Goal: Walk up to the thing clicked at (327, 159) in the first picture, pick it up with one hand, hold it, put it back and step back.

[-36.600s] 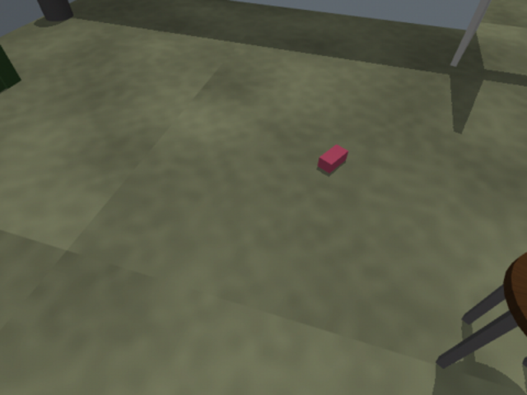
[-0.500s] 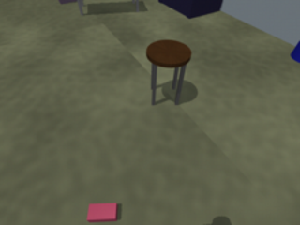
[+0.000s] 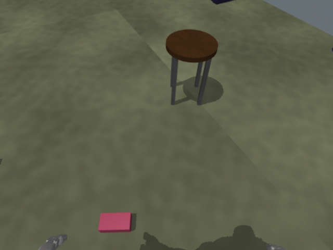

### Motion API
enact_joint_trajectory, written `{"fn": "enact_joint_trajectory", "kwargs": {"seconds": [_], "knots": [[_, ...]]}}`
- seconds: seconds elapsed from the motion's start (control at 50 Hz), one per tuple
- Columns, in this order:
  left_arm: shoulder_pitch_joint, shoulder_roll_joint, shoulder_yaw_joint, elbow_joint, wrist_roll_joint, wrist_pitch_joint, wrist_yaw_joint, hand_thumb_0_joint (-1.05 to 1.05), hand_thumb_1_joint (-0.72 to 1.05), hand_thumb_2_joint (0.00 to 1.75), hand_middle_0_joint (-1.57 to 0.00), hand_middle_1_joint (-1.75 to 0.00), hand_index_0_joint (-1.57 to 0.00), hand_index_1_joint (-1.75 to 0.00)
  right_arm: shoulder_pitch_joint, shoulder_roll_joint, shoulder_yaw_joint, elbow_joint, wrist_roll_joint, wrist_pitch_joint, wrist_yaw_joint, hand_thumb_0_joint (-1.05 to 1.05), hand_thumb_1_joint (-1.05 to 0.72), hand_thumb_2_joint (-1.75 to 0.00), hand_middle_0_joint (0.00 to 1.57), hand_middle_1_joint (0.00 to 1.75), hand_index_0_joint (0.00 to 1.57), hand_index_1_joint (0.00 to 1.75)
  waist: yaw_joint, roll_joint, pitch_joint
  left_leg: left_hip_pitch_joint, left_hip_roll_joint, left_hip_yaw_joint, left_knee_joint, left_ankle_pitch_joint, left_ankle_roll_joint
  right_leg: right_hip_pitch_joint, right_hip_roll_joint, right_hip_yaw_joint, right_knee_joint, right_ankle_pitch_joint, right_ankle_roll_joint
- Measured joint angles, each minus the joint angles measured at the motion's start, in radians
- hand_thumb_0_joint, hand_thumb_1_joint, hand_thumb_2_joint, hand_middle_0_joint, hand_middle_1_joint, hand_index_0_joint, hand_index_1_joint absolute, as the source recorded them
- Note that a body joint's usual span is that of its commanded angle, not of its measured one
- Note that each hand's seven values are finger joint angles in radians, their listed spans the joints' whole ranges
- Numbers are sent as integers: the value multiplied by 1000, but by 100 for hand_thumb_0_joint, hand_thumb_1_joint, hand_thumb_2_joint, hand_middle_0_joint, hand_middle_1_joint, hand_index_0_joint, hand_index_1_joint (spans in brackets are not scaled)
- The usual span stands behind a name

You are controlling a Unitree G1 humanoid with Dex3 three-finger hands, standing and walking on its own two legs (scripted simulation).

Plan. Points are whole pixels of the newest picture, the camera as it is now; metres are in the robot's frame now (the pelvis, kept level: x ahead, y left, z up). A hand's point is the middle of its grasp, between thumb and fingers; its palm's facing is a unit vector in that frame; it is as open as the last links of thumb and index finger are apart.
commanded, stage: rise first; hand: left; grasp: from above
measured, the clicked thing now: (115, 222) +0.34 +0.26 -0.74
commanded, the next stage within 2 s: none
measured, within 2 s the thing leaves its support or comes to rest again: neither
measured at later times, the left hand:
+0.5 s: hand out of the picture +0.12 +0.27 -0.25, palm faces -0.20 -0.86 -0.48, open 13.8 cm
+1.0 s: hand (87, 241) +0.21 +0.31 -0.45, palm faces -0.45 -0.43 -0.79, open 13.9 cm
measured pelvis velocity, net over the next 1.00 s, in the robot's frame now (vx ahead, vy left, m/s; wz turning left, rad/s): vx -0.07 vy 0.00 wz -0.02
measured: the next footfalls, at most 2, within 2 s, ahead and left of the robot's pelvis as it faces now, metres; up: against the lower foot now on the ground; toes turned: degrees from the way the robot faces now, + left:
none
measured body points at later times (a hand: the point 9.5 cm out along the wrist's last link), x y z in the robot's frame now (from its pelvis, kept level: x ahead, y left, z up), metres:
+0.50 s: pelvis -0.02 +0.01 -0.10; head +0.09 +0.03 +0.34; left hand +0.13 +0.31 -0.22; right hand +0.15 -0.25 -0.19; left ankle +0.00 +0.13 -0.74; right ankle +0.00 -0.13 -0.74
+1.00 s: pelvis -0.07 +0.00 -0.31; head +0.14 +0.02 +0.09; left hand +0.23 +0.33 -0.41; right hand +0.13 -0.26 -0.44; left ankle +0.00 +0.13 -0.74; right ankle +0.00 -0.13 -0.74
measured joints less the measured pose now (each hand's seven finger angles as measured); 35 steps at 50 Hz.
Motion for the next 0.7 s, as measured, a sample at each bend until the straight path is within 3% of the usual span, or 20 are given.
{"fn": "enact_joint_trajectory", "kwargs": {"seconds": [0.12, 0.24, 0.38, 0.56, 0.64, 0.7], "knots": [[-85, 23, 82, -34, 112, 5, -50, 1, 51, 96, -13, -70, -13, -69, 26, 68, -24, -120, -18, -13, 6, 1, -93, -91, 20, 30, 20, 30, -16, -21, -33, -190, 8, -1, 162, -57, -3, -190, 5, 4, 158, -54, -5], [-43, 18, 82, -110, 194, 56, -42, 0, 10, 98, -8, -94, -9, -92, 67, 80, -38, -203, -22, -11, 19, 1, -93, -91, 20, 30, 20, 30, -19, -6, -86, -330, 9, -7, 317, -129, 2, -322, 3, 4, 300, -118, 0], [49, 1, 100, -244, 260, 53, -21, 0, -31, 99, -7, -105, -8, -104, 52, 75, -56, -280, -32, -50, 24, 1, -91, -91, 20, 30, 20, 30, -10, -4, -130, -561, 8, -15, 564, -234, 8, -548, -1, 6, 539, -219, 10], [149, 9, 102, -458, 363, 40, 1, 0, -51, 100, -8, -108, -7, -108, -16, 80, -56, -334, -41, -84, 16, 1, -91, -90, 20, 30, 20, 30, 3, -13, -178, -830, 3, -34, 824, -333, 10, -810, -8, -1, 794, -321, 12], [103, 40, 94, -439, 426, 16, 8, 0, -54, 100, -8, -108, -8, -108, -51, 73, -51, -344, -42, -107, 21, 1, -91, -91, 20, 30, 20, 30, 4, -9, -212, -977, -2, -45, 945, -370, 9, -952, -13, -6, 916, -363, 11], [45, 73, 91, -406, 493, -30, 14, 0, -55, 99, -8, -107, -8, -107, -79, 63, -51, -348, -44, -121, 31, 1, -91, -90, 20, 30, 20, 30, 2, -9, -235, -1105, -6, -51, 1053, -400, 7, -1078, -17, -6, 1027, -397, 11]]}}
